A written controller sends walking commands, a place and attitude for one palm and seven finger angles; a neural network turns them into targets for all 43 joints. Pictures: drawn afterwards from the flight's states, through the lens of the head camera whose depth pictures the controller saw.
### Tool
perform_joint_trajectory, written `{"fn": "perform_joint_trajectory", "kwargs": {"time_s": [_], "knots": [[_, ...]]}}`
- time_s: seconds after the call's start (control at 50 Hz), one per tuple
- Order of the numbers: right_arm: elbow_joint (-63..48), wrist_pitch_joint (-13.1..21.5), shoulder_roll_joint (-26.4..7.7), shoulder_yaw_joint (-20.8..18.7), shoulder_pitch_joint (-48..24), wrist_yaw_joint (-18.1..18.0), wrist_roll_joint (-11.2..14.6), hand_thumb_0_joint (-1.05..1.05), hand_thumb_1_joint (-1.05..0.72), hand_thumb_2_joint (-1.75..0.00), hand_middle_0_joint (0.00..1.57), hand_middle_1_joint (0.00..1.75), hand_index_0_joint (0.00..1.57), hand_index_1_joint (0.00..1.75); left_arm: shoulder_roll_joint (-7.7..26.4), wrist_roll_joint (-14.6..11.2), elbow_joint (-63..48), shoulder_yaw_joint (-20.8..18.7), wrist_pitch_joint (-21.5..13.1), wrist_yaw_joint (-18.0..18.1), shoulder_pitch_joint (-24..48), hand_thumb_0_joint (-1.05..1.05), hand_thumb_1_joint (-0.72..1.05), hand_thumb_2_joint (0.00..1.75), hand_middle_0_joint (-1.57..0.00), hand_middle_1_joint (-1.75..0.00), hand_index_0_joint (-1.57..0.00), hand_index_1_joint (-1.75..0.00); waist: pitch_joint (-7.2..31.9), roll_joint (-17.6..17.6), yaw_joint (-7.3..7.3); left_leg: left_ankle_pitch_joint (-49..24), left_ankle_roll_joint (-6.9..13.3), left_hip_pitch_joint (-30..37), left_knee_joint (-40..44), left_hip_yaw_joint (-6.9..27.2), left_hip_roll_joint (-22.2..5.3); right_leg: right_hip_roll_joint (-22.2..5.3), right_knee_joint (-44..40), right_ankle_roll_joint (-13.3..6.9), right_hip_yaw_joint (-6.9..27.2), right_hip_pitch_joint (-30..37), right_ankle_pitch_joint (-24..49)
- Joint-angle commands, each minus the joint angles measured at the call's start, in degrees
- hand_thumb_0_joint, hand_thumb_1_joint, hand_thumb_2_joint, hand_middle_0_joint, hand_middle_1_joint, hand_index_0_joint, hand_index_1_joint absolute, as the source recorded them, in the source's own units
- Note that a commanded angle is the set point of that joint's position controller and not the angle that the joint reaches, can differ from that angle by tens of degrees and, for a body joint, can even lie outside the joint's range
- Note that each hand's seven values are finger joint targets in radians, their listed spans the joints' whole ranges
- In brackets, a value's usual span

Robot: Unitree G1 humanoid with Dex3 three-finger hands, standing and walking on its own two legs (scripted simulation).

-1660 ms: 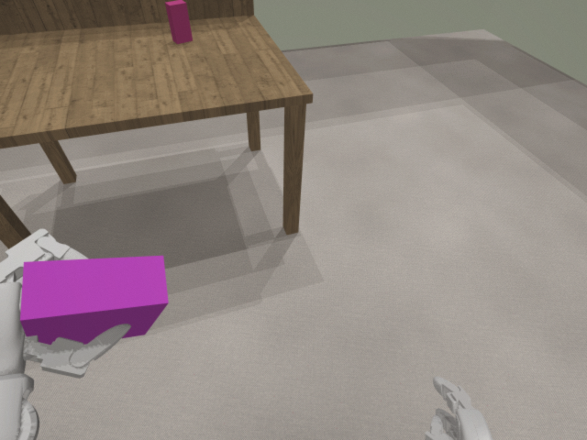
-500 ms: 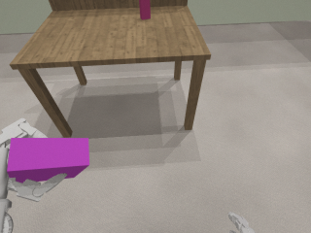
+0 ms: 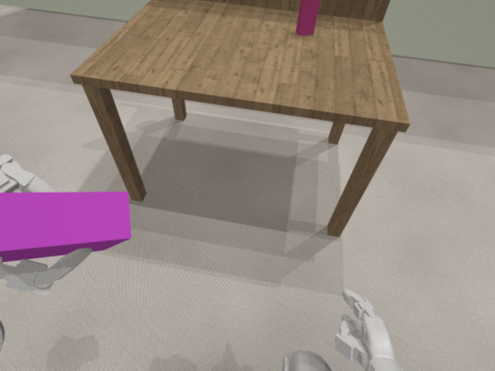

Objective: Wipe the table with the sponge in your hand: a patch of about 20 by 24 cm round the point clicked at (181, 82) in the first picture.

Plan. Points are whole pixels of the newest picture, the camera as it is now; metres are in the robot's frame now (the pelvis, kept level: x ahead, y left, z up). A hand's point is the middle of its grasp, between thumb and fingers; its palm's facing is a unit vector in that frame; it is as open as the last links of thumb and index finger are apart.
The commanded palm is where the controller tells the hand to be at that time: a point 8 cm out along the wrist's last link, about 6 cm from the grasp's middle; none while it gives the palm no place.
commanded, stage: walk to a spot facing it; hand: left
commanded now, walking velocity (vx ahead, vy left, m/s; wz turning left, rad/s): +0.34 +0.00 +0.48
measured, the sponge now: (78, 227) +0.24 +0.21 +0.18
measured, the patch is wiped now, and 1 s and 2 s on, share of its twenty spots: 0.00 0.00 0.00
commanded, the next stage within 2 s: none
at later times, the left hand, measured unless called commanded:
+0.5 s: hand (77, 199) +0.26 +0.21 +0.20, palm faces +0.57 -0.68 -0.47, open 9.3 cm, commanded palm +0.19 +0.25 +0.19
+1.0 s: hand (74, 287) +0.17 +0.18 +0.18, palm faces +0.80 -0.41 -0.43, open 9.3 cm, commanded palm +0.11 +0.19 +0.19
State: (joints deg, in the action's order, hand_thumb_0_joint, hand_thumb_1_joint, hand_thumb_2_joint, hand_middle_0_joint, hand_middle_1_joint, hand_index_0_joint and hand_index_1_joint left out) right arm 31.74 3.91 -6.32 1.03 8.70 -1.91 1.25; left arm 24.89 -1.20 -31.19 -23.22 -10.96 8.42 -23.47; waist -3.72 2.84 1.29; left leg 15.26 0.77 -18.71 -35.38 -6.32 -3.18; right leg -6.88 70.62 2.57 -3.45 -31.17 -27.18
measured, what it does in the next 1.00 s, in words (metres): steps to the right, turning left: right foot, then left foot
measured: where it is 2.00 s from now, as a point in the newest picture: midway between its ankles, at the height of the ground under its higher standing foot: outside the picture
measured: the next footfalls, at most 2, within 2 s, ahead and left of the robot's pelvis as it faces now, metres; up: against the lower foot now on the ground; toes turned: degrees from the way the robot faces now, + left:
right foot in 0.18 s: +0.16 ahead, -0.17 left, +0.00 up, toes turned -4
left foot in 0.54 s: +0.17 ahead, +0.08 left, +0.00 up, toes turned +27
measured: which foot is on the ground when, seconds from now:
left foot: down 0.00-0.18, up 0.20-0.52, down 0.54-0.92, up 0.94-1.00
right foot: up 0.00-0.16, down 0.18-0.56, up 0.58-0.90, down 0.92-1.00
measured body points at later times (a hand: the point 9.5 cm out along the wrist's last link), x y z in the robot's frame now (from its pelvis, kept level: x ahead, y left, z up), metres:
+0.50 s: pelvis +0.11 -0.07 +0.01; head +0.15 -0.05 +0.46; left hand +0.23 +0.24 +0.22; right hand +0.35 -0.28 -0.06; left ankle +0.12 +0.07 -0.70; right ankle +0.12 -0.17 -0.72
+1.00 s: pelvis +0.13 -0.13 +0.00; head +0.15 -0.16 +0.45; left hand +0.13 +0.20 +0.21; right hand +0.39 -0.22 -0.10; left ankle +0.11 +0.02 -0.68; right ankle +0.22 -0.19 -0.72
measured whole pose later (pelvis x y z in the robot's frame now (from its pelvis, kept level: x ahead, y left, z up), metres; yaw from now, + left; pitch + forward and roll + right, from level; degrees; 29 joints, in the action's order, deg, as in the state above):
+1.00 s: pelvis +0.13 -0.13 +0.00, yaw +33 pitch -3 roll +1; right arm 36.8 4.6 -11.3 0.9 11.4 -2.8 0.8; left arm 19.4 -2.4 -25.6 -19.1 -5.9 8.4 -25.0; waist -2.3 -4.5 -2.3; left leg 23.8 -2.4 -27.6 -53.6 3.1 -0.3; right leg -3.0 34.9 -2.0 -8.6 -16.6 -14.4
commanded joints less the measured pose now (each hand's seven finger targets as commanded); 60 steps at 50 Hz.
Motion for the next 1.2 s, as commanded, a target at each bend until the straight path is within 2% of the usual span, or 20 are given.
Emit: {"fn": "perform_joint_trajectory", "kwargs": {"time_s": [0.0,0.12,0.14,0.16,0.18,0.22,0.26,0.32,0.44,0.48,0.5,0.52,0.54,0.58,0.68,0.86,0.88,0.92,1.02,1.18], "knots": [[-6.08,4.02,-10.69,-4.04,-0.76,-0.74,0.01,0.0,-0.9,-0.9,0.2,0.3,0.2,0.3,3.36,-1.92,-13.92,-5.12,-5.13,0.45,-5.33,0.0,0.1,1.3,-1.2,-1.6,-1.2,-1.6,7.1,-18.45,-2.19,4.2,9.57,-3.41,19.97,10.46,-10.59,-0.19,-18.8,1.23,-3.49,8.6,6.9],[-5.02,4.86,-10.43,-3.08,-1.07,-2.64,-0.18,0.0,-0.9,-0.9,0.2,0.3,0.2,0.3,2.33,0.19,-7.06,-1.73,-3.17,0.49,4.52,0.0,0.1,1.3,-1.2,-1.6,-1.2,-1.6,5.56,-10.81,-2.67,18.52,5.05,-8.33,5.75,7.44,-5.86,4.35,-39.09,2.1,-7.83,23.53,7.22],[-4.85,4.77,-9.24,-2.76,-0.69,-2.86,-0.14,0.0,-0.9,-0.9,0.2,0.3,0.2,0.3,3.54,0.88,-6.5,-1.63,-2.69,0.65,6.71,0.0,0.1,1.3,-1.2,-1.6,-1.2,-1.6,5.99,0.0,-2.99,19.63,2.9,-13.91,-8.28,3.74,-1.45,-3.34,-48.23,-0.72,2.73,26.7,-1.92],[-4.72,4.62,-8.09,-2.79,-1.79,-3.03,-0.52,0.0,-0.9,-0.9,0.2,0.3,0.2,0.3,7.72,1.06,-4.25,-4.34,-1.54,1.39,6.51,0.0,0.1,1.3,-1.2,-1.6,-1.2,-1.6,5.63,21.06,-4.37,22.21,0.04,-24.73,-29.39,0.32,4.13,-19.12,-56.74,-7.75,27.86,30.45,-1.01],[-4.02,4.95,-10.32,-2.85,-3.8,-3.08,-1.47,0.0,-0.9,-0.9,0.2,0.3,0.2,0.3,8.77,0.47,-5.17,-4.31,-1.47,1.72,8.78,0.0,0.1,1.3,-1.2,-1.6,-1.2,-1.6,5.83,15.65,-4.13,18.23,-0.71,-26.14,-40.17,7.45,1.73,-24.92,-59.02,-10.87,32.29,29.57,3.22],[-2.65,4.3,-10.1,-3.14,-2.37,-2.72,-2.07,0.0,-0.9,-0.9,0.2,0.3,0.2,0.3,8.18,1.31,-6.24,-3.8,-2.3,1.1,9.7,0.0,0.1,1.3,-1.2,-1.6,-1.2,-1.6,5.56,7.46,-1.99,11.99,-1.98,-23.44,-43.9,7.98,-0.96,-21.15,-55.69,-10.61,25.06,26.08,10.79],[-2.6,2.75,-10.06,-2.91,-4.01,-2.51,-1.87,0.0,-0.9,-0.9,0.2,0.3,0.2,0.3,7.78,1.17,-8.71,-4.21,-3.59,0.88,5.78,0.0,0.1,1.3,-1.2,-1.6,-1.2,-1.6,3.99,5.72,-2.15,9.49,-3.34,-20.32,-40.63,5.94,-2.53,-17.51,-52.38,-9.01,8.62,24.51,26.42],[-4.6,1.57,-9.44,-3.17,-4.54,-2.65,-1.45,0.0,-0.9,-0.9,0.2,0.3,0.2,0.3,7.83,0.43,-11.65,-5.34,-3.86,1.4,4.1,0.0,0.1,1.3,-1.2,-1.6,-1.2,-1.6,7.04,8.22,-1.34,8.18,-3.52,-12.14,-26.4,2.19,-2.75,-14.85,-49.35,-7.15,-3.73,25.21,37.65],[-9.49,0.36,-9.16,-4.43,-1.96,-2.3,-1.5,0.0,-0.9,-0.9,0.2,0.3,0.2,0.3,6.67,-1.31,-15.31,-7.97,-2.84,3.48,-7.47,0.0,0.1,1.3,-1.2,-1.6,-1.2,-1.6,12.28,6.77,-3.27,6.35,-3.1,-5.77,-2.73,-5.39,0.35,-15.51,-41.28,-7.84,-5.99,30.51,49.55],[-9.78,-0.27,-9.79,-4.99,0.07,-2.5,-1.44,0.0,-0.9,-0.9,0.2,0.3,0.2,0.3,6.5,-2.03,-16.13,-8.0,-2.7,3.79,-7.3,0.0,0.1,1.3,-1.2,-1.6,-1.2,-1.6,15.65,3.48,-0.6,-1.52,-3.13,2.7,6.25,-7.7,4.14,-13.32,-31.42,-5.01,-8.63,28.13,51.05],[-10.07,-0.5,-10.22,-5.27,0.76,-2.77,-1.25,0.0,-0.9,-0.9,0.2,0.3,0.2,0.3,6.32,-2.36,-16.89,-7.62,-2.94,3.84,-6.52,0.0,0.1,1.3,-1.2,-1.6,-1.2,-1.6,17.65,-1.51,0.98,-8.67,-1.97,11.0,10.62,-5.4,3.2,-11.23,-22.13,-2.38,-9.21,22.85,46.29],[-10.16,-0.02,-11.73,-5.85,0.37,-2.87,-1.04,0.0,-0.9,-0.9,0.2,0.3,0.2,0.3,5.1,-2.75,-18.13,-6.3,-3.61,3.55,-7.88,0.0,0.1,1.3,-1.2,-1.6,-1.2,-1.6,17.53,-14.35,0.69,-29.14,3.27,20.05,11.93,9.22,-7.73,-4.52,-9.72,1.13,-9.11,9.95,18.34],[-10.06,1.05,-13.04,-5.66,0.66,-2.07,-0.97,0.0,-0.9,-0.9,0.2,0.3,0.2,0.3,6.71,-2.48,-20.96,-6.59,-5.14,3.26,-6.32,0.0,0.1,1.3,-1.2,-1.6,-1.2,-1.6,17.87,-25.42,-0.84,-61.03,13.05,26.04,10.68,31.66,-22.18,2.24,-0.38,2.6,-4.18,-3.48,-14.68],[-8.17,2.12,-13.08,-5.27,0.01,-0.46,-0.92,0.0,-0.9,-0.9,0.2,0.3,0.2,0.3,9.32,-0.88,-16.74,-8.3,-4.23,1.43,-4.69,0.0,0.1,1.3,-1.2,-1.6,-1.2,-1.6,13.47,-15.38,-0.21,-56.04,12.64,23.62,9.77,28.07,-20.84,-0.3,1.34,1.81,1.71,-9.67,-10.51],[-7.42,3.64,-12.44,-5.31,0.03,0.62,-0.22,0.0,-0.9,-0.9,0.2,0.3,0.2,0.3,6.46,-2.11,-22.28,-5.91,-3.32,0.97,-6.95,0.0,0.1,1.3,-1.2,-1.6,-1.2,-1.6,13.23,-20.57,-0.99,-32.64,6.87,9.74,12.67,13.29,-10.38,2.8,-13.81,2.69,-1.08,3.7,4.38],[-5.65,4.58,-11.77,-3.33,-0.77,-1.23,-0.16,0.0,-0.9,-0.9,0.2,0.3,0.2,0.3,3.25,-2.59,-8.32,-3.16,-0.2,0.25,-1.97,0.0,0.1,1.3,-1.2,-1.6,-1.2,-1.6,8.87,-13.41,-2.1,-8.1,5.0,-2.67,10.99,16.91,-8.91,6.44,-40.89,3.17,-2.95,20.79,7.46],[-5.57,4.42,-11.07,-3.07,-1.02,-1.25,0.0,0.0,-0.9,-0.9,0.2,0.3,0.2,0.3,3.41,-2.11,-7.38,-2.68,0.19,0.26,0.52,0.0,0.1,1.3,-1.2,-1.6,-1.2,-1.6,8.76,-8.25,-2.39,-1.48,3.03,-4.88,6.23,14.89,-6.06,3.09,-48.97,1.9,-0.75,23.66,12.33],[-6.26,4.2,-10.02,-2.94,-2.34,-1.74,-0.24,0.0,-0.9,-0.9,0.2,0.3,0.2,0.3,9.5,-1.46,-5.11,-5.12,2.16,1.51,4.75,0.0,0.1,1.3,-1.2,-1.6,-1.2,-1.6,6.86,14.95,-2.54,18.43,-2.94,-15.0,-24.03,6.57,5.46,-19.95,-58.86,-7.49,25.95,20.36,17.41],[-3.84,2.03,-9.81,-2.31,-5.02,-2.71,-0.99,0.0,-0.9,-0.9,0.2,0.3,0.2,0.3,6.35,-1.13,-5.23,-1.73,0.62,0.55,5.65,0.0,0.1,1.3,-1.2,-1.6,-1.2,-1.6,5.07,4.99,-1.15,5.8,-5.57,-13.69,-39.11,6.28,1.52,-12.54,-55.87,-6.09,3.41,15.31,15.7],[-6.43,2.35,-11.5,-3.75,-2.59,-3.99,-2.79,0.0,-0.9,-0.9,0.2,0.3,0.2,0.3,8.17,-1.6,-11.02,-5.64,-1.19,2.71,-0.1,0.0,0.1,1.3,-1.2,-1.6,-1.2,-1.6,9.54,4.88,-3.92,11.12,-2.59,-5.24,-11.25,-0.04,-0.25,-15.76,-59.21,-8.86,4.26,21.2,1.45]]}}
